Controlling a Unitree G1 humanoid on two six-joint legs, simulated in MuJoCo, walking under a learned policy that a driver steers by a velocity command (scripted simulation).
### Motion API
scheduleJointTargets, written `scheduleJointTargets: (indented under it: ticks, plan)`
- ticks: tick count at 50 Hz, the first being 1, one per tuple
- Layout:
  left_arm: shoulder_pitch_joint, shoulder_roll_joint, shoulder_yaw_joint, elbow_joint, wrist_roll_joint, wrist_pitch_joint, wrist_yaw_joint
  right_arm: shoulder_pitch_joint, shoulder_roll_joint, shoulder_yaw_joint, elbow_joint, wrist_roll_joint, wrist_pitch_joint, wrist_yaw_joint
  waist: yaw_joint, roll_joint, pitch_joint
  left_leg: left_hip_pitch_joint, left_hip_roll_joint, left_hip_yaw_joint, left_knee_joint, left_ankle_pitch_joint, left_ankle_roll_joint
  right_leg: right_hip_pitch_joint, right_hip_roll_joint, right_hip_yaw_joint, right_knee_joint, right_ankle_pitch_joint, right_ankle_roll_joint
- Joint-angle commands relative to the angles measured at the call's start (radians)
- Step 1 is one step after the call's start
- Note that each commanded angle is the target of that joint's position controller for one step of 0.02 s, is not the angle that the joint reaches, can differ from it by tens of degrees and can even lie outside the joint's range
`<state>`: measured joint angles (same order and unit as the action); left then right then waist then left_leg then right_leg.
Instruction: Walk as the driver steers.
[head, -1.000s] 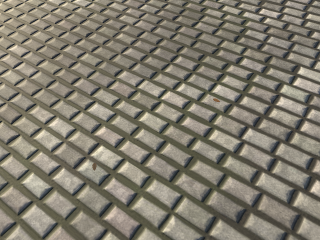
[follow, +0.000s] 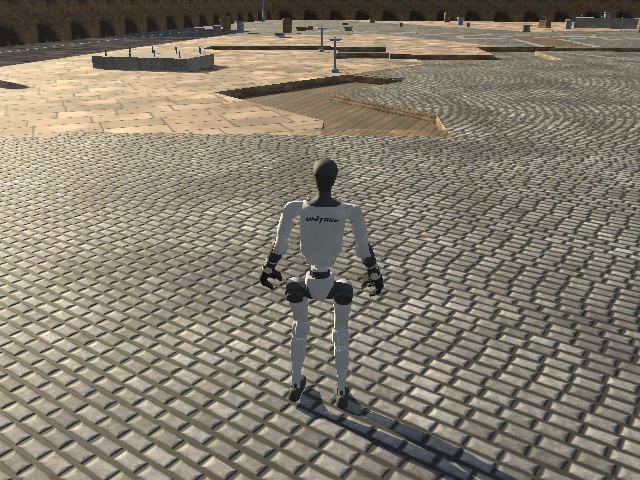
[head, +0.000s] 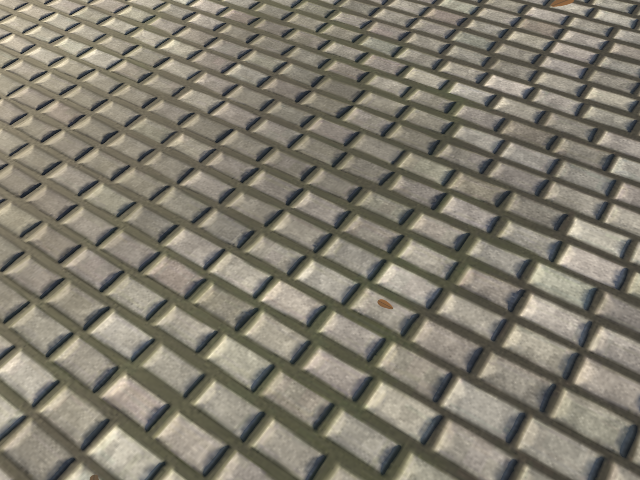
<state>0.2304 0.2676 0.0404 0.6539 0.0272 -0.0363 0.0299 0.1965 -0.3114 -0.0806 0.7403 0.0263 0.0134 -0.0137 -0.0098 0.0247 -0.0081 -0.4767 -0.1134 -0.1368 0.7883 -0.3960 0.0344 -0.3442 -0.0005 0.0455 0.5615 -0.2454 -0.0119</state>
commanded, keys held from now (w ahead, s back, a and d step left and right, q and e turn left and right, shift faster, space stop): w+q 0.32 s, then w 0.08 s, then w+e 0.60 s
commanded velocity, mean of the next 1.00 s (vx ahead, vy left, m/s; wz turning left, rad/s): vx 0.45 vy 0.00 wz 0.08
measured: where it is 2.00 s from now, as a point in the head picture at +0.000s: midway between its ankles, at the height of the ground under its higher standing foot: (304, 294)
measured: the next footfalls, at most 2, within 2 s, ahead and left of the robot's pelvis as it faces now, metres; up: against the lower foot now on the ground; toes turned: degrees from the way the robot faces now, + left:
left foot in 0.46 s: +0.27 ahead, +0.21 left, +0.00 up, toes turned +18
right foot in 1.00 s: +0.63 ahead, +0.07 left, +0.00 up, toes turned +0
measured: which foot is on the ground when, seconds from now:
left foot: up 0.00-0.44, down 0.46-0.98, up 1.00-1.00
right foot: down 0.00-0.46, up 0.48-0.98, down 1.00-1.00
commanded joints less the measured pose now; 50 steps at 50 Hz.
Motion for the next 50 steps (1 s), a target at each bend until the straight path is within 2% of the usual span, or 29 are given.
scheduleJointTargets:
  ticks: [1,2,3,5,8,11,14,18,20,21,22,23,24,25,26,27,28,29,30,32,34,36,38,41,44,47,48,49,50]
  plan:
    - [0.006,0.154,0.051,-0.066,-0.012,-0.034,0.007,-0.013,-0.126,-0.033,-0.082,-0.006,-0.032,0.005,0.003,-0.181,0.031,-0.37,0.09,-0.027,0.275,0.029,-0.02,0.264,-0.313,0.434,-0.378,-0.404,-0.139]
    - [0.001,0.139,0.047,-0.064,-0.022,-0.037,0.009,0.005,-0.115,-0.034,-0.066,-0.013,-0.029,0.007,0.004,-0.168,0.026,-0.365,0.101,-0.006,0.315,0.089,-0.038,0.276,-0.283,0.353,-0.377,-0.315,-0.118]
    - [0.018,0.134,0.043,-0.056,-0.022,-0.043,0.012,-0.002,-0.092,-0.03,-0.064,-0.015,-0.029,0.012,0.014,-0.159,0.038,-0.357,0.117,0.007,0.353,0.143,-0.051,0.263,-0.264,0.278,-0.389,-0.228,-0.112]
    - [0.061,0.126,0.044,-0.039,-0.011,-0.054,0.011,-0.03,-0.065,-0.024,-0.078,-0.007,-0.031,0.02,0.034,-0.141,0.042,-0.356,0.132,0.027,0.378,0.221,-0.068,0.266,-0.245,0.176,-0.405,-0.122,-0.114]
    - [0.12,0.131,0.051,-0.014,-0.01,-0.057,0.006,-0.082,-0.05,-0.02,-0.108,-0.004,-0.032,0.027,0.065,-0.135,0.055,-0.39,0.149,0.025,0.31,0.278,-0.09,0.317,-0.255,0.097,-0.42,-0.042,-0.133]
    - [0.135,0.155,0.063,0.005,-0.014,-0.052,0.003,-0.13,-0.035,-0.013,-0.135,-0.005,-0.032,0.038,0.082,-0.14,0.071,-0.379,0.167,0.044,0.178,0.316,-0.101,0.349,-0.27,0.027,-0.429,0.029,-0.14]
    - [0.147,0.177,0.075,0.027,-0.022,-0.049,0.0,-0.195,-0.011,0.0,-0.161,-0.003,-0.036,0.056,0.104,-0.137,0.096,-0.327,0.183,0.095,0.046,0.334,-0.09,0.35,-0.283,-0.05,-0.426,0.091,-0.14]
    - [0.187,0.191,0.084,0.073,-0.044,-0.04,-0.01,-0.256,0.006,0.014,-0.192,0.003,-0.044,0.076,0.117,-0.122,0.126,-0.241,0.176,0.153,-0.091,0.246,-0.028,0.373,-0.307,-0.105,-0.403,0.148,-0.139]
    - [0.186,0.206,0.088,0.093,-0.058,-0.033,-0.016,-0.246,-0.005,0.012,-0.197,0.002,-0.049,0.082,0.089,-0.137,0.117,-0.145,0.145,0.186,-0.153,0.17,0.02,0.381,-0.322,-0.122,-0.361,0.314,-0.136]
    - [0.179,0.22,0.089,0.103,-0.064,-0.029,-0.016,-0.202,-0.025,0.002,-0.19,-0.003,-0.053,0.081,0.048,-0.146,0.082,-0.031,0.108,0.211,-0.19,0.146,0.048,0.369,-0.32,-0.135,-0.29,0.526,-0.131]
    - [0.163,0.223,0.085,0.113,-0.07,-0.025,-0.014,-0.071,-0.059,-0.02,-0.154,-0.002,-0.056,0.077,-0.04,-0.133,0.004,0.172,0.069,0.233,-0.268,0.211,0.081,0.334,-0.294,-0.177,-0.137,0.732,-0.111]
    - [0.175,0.2,0.071,0.118,-0.068,-0.028,-0.011,0.096,-0.122,-0.051,-0.102,-0.003,-0.055,0.063,-0.119,-0.112,-0.107,0.458,0.059,0.215,-0.279,0.272,0.108,0.21,-0.248,-0.213,0.069,0.744,-0.077]
    - [0.178,0.117,0.037,0.08,-0.038,-0.038,-0.016,0.263,-0.217,-0.073,-0.07,-0.018,-0.049,0.039,-0.164,0.059,-0.262,0.84,0.32,-0.13,-0.272,0.224,0.193,-0.133,-0.163,-0.211,0.446,0.246,-0.018]
    - [0.233,0.056,0.014,0.069,-0.044,-0.063,-0.021,0.259,-0.257,-0.063,-0.077,-0.028,-0.059,0.032,-0.108,0.201,-0.397,0.924,0.54,-0.583,-0.42,0.123,0.315,-0.348,-0.002,-0.023,0.705,-0.375,0.01]
    - [0.138,0.161,0.046,0.067,-0.081,-0.076,-0.023,0.229,-0.174,-0.042,-0.072,-0.028,-0.071,0.035,-0.146,0.102,-0.305,0.822,0.516,-0.493,-0.462,0.124,0.28,-0.423,-0.033,0.095,0.781,-0.319,0.006]
    - [0.088,0.175,0.052,0.047,-0.088,-0.078,-0.024,0.179,-0.132,-0.027,-0.053,-0.022,-0.077,0.037,-0.11,0.114,-0.161,0.687,0.474,-0.302,-0.469,0.196,0.232,-0.454,-0.081,0.064,0.754,-0.23,-0.007]
    - [0.071,0.162,0.051,0.056,-0.067,-0.076,-0.018,0.109,-0.089,-0.014,-0.049,-0.017,-0.082,0.04,-0.067,0.064,-0.096,0.561,0.421,-0.195,-0.492,0.24,0.194,-0.417,-0.124,0.05,0.693,-0.139,-0.008]
    - [0.082,0.152,0.055,0.065,-0.053,-0.065,-0.017,0.055,-0.054,-0.005,-0.051,-0.021,-0.088,0.043,-0.03,0.088,-0.046,0.464,0.377,-0.108,-0.528,0.288,0.171,-0.372,-0.147,0.052,0.648,-0.062,-0.003]
    - [0.121,0.135,0.054,0.084,-0.057,-0.048,-0.021,0.021,-0.031,-0.002,-0.048,-0.029,-0.096,0.045,0.001,0.11,-0.032,0.402,0.347,-0.038,-0.561,0.339,0.154,-0.314,-0.16,0.057,0.637,0.001,-0.002]
    - [0.154,0.092,0.048,0.1,-0.062,-0.023,-0.025,0.009,-0.032,-0.007,-0.029,-0.036,-0.119,0.043,0.03,0.078,-0.017,0.35,0.34,0.049,-0.599,0.489,0.156,-0.289,-0.152,0.057,0.632,0.056,0.011]
    - [0.12,0.08,0.046,0.088,-0.06,-0.013,-0.021,0.014,-0.04,-0.011,-0.007,-0.045,-0.131,0.037,0.032,0.047,0.026,0.326,0.333,0.123,-0.627,0.552,0.153,-0.329,-0.14,0.074,0.578,0.119,0.025]
    - [0.064,0.071,0.042,0.065,-0.055,-0.017,-0.023,0.022,-0.045,-0.01,0.01,-0.044,-0.132,0.027,0.022,0.04,0.058,0.334,0.318,0.182,-0.644,0.574,0.14,-0.357,-0.123,0.076,0.452,0.221,0.027]
    - [-0.001,0.056,0.033,0.045,-0.052,-0.024,-0.037,0.026,-0.059,-0.01,0.02,-0.039,-0.131,0.018,0.0,0.03,0.078,0.344,0.303,0.237,-0.66,0.566,0.118,-0.332,-0.109,0.035,0.291,0.329,0.015]
    - [-0.115,0.03,0.016,-0.002,-0.05,-0.026,-0.062,0.087,-0.093,-0.017,0.05,-0.029,-0.12,0.006,-0.047,0.002,0.115,0.431,0.342,0.268,-0.668,0.607,0.108,-0.352,-0.098,-0.023,0.15,0.361,-0.01]
    - [-0.182,0.038,0.014,-0.054,-0.051,-0.027,-0.088,0.124,-0.116,-0.024,0.071,-0.019,-0.091,-0.002,-0.058,-0.004,0.125,0.569,0.381,0.298,-0.602,0.73,0.101,-0.402,-0.081,-0.064,0.078,0.285,-0.043]
    - [-0.138,0.083,0.035,-0.079,-0.05,-0.017,-0.1,0.11,-0.161,-0.034,0.063,-0.015,-0.063,-0.016,-0.002,0.051,0.041,0.635,0.384,0.336,-0.419,1.176,0.077,-0.264,0.005,-0.151,0.077,0.136,-0.097]
    - [-0.061,0.112,0.051,-0.07,-0.051,-0.012,-0.099,0.101,-0.175,-0.037,0.058,-0.015,-0.054,-0.021,0.046,0.068,-0.009,0.627,0.38,0.341,-0.292,1.28,0.071,-0.159,0.04,-0.167,0.084,0.086,-0.122]
    - [0.071,0.162,0.076,-0.045,-0.052,-0.009,-0.089,0.082,-0.18,-0.037,0.05,-0.011,-0.051,-0.023,0.122,0.06,-0.08,0.552,0.358,0.348,-0.103,1.262,0.055,0.039,0.074,-0.161,0.039,0.098,-0.156]
    - [0.221,0.223,0.105,-0.016,-0.051,0.001,-0.069,0.074,-0.161,-0.026,0.037,-0.014,-0.06,-0.025,0.2,-0.013,-0.162,0.347,0.307,0.349,0.176,1.002,0.019,0.332,0.021,-0.029,-0.028,0.133,-0.204]
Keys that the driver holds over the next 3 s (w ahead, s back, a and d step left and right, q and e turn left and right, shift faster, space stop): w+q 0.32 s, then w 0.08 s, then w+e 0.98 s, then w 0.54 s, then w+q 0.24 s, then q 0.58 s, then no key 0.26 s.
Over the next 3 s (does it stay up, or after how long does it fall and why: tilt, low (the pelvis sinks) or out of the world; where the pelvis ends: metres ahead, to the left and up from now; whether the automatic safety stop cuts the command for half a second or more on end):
stays up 1.29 -0.01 0.00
